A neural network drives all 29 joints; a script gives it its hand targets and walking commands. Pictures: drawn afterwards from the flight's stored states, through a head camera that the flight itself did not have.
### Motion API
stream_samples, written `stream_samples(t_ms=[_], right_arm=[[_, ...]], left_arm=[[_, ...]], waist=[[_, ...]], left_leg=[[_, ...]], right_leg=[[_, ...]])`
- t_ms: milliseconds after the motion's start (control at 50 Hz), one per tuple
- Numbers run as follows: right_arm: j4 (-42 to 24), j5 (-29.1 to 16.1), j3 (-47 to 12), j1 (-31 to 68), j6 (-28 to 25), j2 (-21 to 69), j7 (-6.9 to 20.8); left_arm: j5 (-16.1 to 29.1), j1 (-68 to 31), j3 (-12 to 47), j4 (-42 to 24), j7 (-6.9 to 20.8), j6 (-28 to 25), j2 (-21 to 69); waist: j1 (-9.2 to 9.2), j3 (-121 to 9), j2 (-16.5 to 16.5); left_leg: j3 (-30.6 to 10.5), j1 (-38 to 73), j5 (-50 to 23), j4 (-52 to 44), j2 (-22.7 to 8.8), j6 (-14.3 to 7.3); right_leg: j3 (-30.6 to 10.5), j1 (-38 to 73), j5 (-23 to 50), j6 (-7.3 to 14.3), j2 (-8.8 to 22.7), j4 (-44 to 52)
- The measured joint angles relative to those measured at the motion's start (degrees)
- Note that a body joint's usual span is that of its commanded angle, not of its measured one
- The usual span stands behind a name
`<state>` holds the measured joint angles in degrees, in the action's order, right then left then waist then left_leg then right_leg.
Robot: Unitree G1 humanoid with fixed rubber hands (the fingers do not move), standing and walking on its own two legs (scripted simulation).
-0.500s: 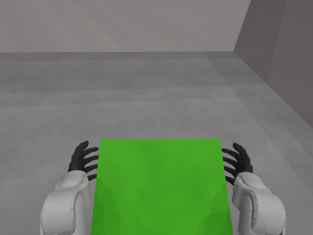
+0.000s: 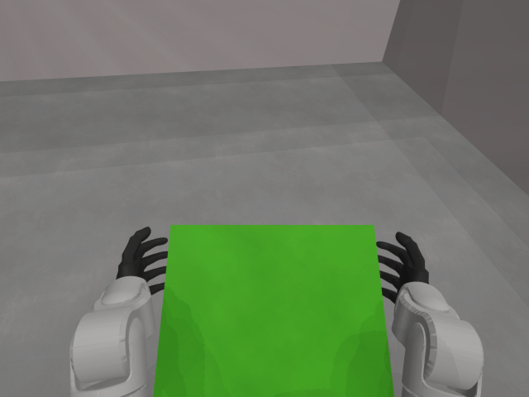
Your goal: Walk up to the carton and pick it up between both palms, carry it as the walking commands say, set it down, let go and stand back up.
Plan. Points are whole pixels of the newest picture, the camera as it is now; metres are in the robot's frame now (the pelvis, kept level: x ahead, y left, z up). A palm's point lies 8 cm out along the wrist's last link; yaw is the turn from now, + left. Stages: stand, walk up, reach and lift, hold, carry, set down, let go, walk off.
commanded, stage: carry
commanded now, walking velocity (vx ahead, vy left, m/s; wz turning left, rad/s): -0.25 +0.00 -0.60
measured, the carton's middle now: (271, 305) +0.27 +0.00 +0.01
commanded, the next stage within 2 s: none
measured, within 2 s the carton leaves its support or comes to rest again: neither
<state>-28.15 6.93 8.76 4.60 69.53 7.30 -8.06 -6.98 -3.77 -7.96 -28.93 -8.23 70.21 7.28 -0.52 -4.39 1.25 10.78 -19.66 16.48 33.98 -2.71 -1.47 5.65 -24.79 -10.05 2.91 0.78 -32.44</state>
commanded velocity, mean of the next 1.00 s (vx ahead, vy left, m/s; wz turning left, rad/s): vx -0.25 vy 0.00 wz -0.60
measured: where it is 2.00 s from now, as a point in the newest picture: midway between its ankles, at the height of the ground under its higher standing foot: outside the picture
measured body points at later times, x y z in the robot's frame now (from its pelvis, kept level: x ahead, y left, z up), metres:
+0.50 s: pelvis -0.09 +0.02 +0.00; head -0.06 +0.01 +0.45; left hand +0.20 +0.13 +0.07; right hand +0.12 -0.22 +0.07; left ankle -0.09 +0.15 -0.69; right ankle +0.02 -0.10 -0.73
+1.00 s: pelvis -0.24 +0.07 -0.01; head -0.23 +0.05 +0.44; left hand +0.07 +0.07 +0.08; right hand -0.12 -0.23 +0.07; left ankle -0.13 +0.15 -0.71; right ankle -0.30 -0.04 -0.73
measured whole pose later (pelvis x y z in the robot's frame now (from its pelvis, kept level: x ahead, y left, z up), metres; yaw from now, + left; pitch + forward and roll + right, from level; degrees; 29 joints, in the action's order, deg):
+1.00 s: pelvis -0.24 +0.07 -0.01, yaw -33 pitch +2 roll -1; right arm -31.8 6.4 8.5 2.7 68.2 7.2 -8.5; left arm -6.3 -3.9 -7.2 -31.2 -8.2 69.3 7.3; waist -0.9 -1.1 -2.5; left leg 13.3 -29.0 26.4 47.7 -12.7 2.9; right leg 3.7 -20.9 -17.5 -0.7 1.0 -37.0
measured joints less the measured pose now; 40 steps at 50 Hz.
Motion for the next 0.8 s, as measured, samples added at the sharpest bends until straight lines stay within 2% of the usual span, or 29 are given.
stream_samples(t_ms=[120, 180, 220, 240, 280, 300, 340, 380, 420, 500, 560, 580, 600, 640, 660, 700, 720, 760, 800], right_arm=[[-1.19, -0.49, -0.23, -0.9, -0.91, 0.0, 0.1], [-1.62, -0.43, -0.83, -1.24, -1.05, 0.0, 0.05], [-1.98, -0.29, -1.23, -1.44, -1.07, 0.02, -0.09], [-2.2, -0.25, -1.38, -1.49, -1.07, 0.03, -0.19], [-2.48, -0.27, -1.38, -1.24, -1.32, -0.01, -0.41], [-2.46, -0.35, -1.17, -1.31, -1.55, -0.04, -0.48], [-1.88, -0.57, -0.53, -1.19, -1.65, 0.0, -0.47], [-1.17, -0.98, -0.16, -0.96, -1.58, -0.01, -0.5], [-1.06, -1.43, -0.29, -1.03, -1.77, -0.03, -0.54], [-2.22, -1.8, -0.83, -1.24, -2.63, -0.04, -0.48], [-2.95, -1.7, -0.91, -0.88, -3.14, -0.04, -0.19], [-2.61, -1.66, -1.08, -0.76, -3.48, -0.01, -0.09], [-2.24, -1.5, -1.1, -0.8, -3.55, 0.03, 0.01], [-2.07, -1.41, -1.02, -1.78, -2.87, -0.01, 0.23], [-2.18, -1.38, -0.97, -2.36, -2.49, -0.02, 0.39], [-2.51, -1.25, -0.62, -2.98, -2.04, 0.01, 0.58], [-2.62, -1.18, -0.32, -2.96, -1.99, 0.02, 0.66], [-2.89, -1.04, 0.3, -2.52, -2.04, 0.02, 0.81], [-3.25, -0.94, 0.6, -1.95, -2.11, 0.01, 0.88]], left_arm=[[0.26, 0.6, 0.17, -1.38, 0.12, -0.47, 0.0], [0.44, 1.24, -0.11, -2.01, 0.35, -0.69, -0.01], [0.76, 1.45, -0.42, -2.24, 0.53, -0.84, -0.02], [0.96, 1.45, -0.57, -2.34, 0.59, -0.91, -0.03], [1.29, 1.0, -0.8, -2.29, 0.64, -1.28, -0.01], [1.38, 0.78, -0.74, -1.89, 0.66, -1.57, 0.02], [1.46, 0.92, -0.44, -0.92, 0.65, -2.16, 0.0], [1.24, 1.58, -0.2, -0.44, 0.66, -2.71, 0.03], [0.89, 2.3, -0.07, -0.82, 0.7, -3.14, 0.07], [0.45, 2.93, 0.24, -2.93, 0.7, -3.54, 0.08], [0.18, 2.7, 0.52, -4.51, 0.48, -3.36, 0.06], [0.07, 2.38, 0.32, -4.66, 0.39, -3.18, 0.02], [0.02, 2.41, 0.32, -4.43, 0.33, -3.05, -0.01], [0.17, 3.15, 0.57, -4.02, 0.24, -2.34, 0.03], [0.25, 3.19, 0.64, -3.95, 0.2, -1.69, 0.04], [0.31, 2.43, 0.85, -3.55, 0.1, -0.65, -0.01], [0.34, 1.86, 1.02, -3.35, -0.05, -0.37, -0.04], [0.4, 0.72, 1.35, -3.21, -0.44, -0.13, -0.06], [0.43, -0.14, 1.45, -3.47, -0.73, -0.04, -0.04]], waist=[[0.15, 2.76, 1.14], [-0.34, 3.43, 0.63], [-0.63, 3.78, -0.08], [-0.81, 3.9, -0.44], [-1.06, 4.78, -1.63], [-0.85, 5.17, -1.79], [-0.13, 5.72, -1.29], [0.89, 6.16, -1.02], [1.63, 6.33, -0.72], [1.84, 5.32, 0.78], [1.4, 3.74, 2.12], [1.25, 3.66, 3.38], [1.27, 3.49, 3.48], [0.64, 2.98, 1.51], [0.3, 2.95, 0.76], [-0.37, 2.99, 0.12], [-0.7, 3.06, -0.06], [-1.24, 3.27, -0.61], [-1.54, 3.33, -1.16]], left_leg=[[2.81, -1.46, 0.5, 2.71, -0.02, -1.19], [4.8, -2.24, 1.57, 5.15, -1.01, -1.65], [5.97, -2.93, 2.25, 6.85, -2.04, -1.55], [6.48, -3.43, 2.64, 7.93, -2.67, -1.37], [7.03, -4.53, 3.62, 10.7, -4.65, -0.78], [6.24, -5.37, 6.69, 12.3, -4.74, 0.34], [1.2, -8.12, 14.47, 18.68, -2.56, 2.87], [-3.34, -10.09, 15.49, 25.23, -0.56, 3.8], [-6.08, -9.84, 13.74, 27.11, 0.55, 3.91], [-7.82, -3.75, 13.48, 16.59, 2.54, 2.98], [-5.03, 4.13, 11.81, 1.2, 3.59, 2.21], [-3.72, 5.72, 6.85, -3.24, 4.17, 1.43], [-3.16, 5.78, 2.57, -4.49, 3.9, 0.62], [-2.53, 5.39, 0.97, -3.81, 1.38, -0.39], [-2.21, 5.55, 0.97, -3.85, 0.2, -0.51], [-1.51, 5.53, 0.6, -4.15, -1.46, -0.42], [-1.09, 5.3, 0.23, -4.19, -2.13, -0.35], [-0.12, 4.38, -0.47, -3.74, -3.51, -0.35], [1.08, 3.03, -0.84, -2.71, -4.88, -0.34]], right_leg=[[-2.54, -3.34, -0.41, -0.79, 0.35, -4.21], [-2.23, -5.85, -9.13, -1.98, 1.39, -11.37], [-1.88, -5.94, -12.17, -2.25, 2.31, -14.77], [-1.92, -5.07, -11.97, -2.29, 2.64, -14.31], [-1.47, -4.56, -4.35, -1.74, 1.98, -12.04], [-1.49, -5.09, -3.63, -1.12, 1.61, -12.44], [-2.09, -5.83, -3.94, -0.14, 1.31, -11.85], [-2.76, -5.78, -2.14, -0.01, 0.88, -9.0], [-3.53, -5.34, 1.16, -0.36, 0.31, -5.07], [-5.9, -4.72, 8.02, -0.98, -0.61, 3.45], [-8.08, -4.63, 13.33, -2.21, -1.36, 9.61], [-9.07, -4.61, 14.12, -3.17, -1.1, 10.63], [-9.03, -5.45, 8.45, -4.44, -1.35, 8.64], [-5.49, -9.18, -7.68, -5.78, -2.48, -6.18], [-4.22, -10.79, -11.31, -5.78, -2.6, -14.68], [-3.39, -12.39, -13.19, -5.6, -1.99, -27.52], [-3.41, -12.28, -13.44, -5.72, -1.52, -30.92], [-3.47, -10.66, -14.38, -6.15, -0.54, -32.81], [-3.18, -7.93, -15.48, -6.45, 0.43, -30.41]])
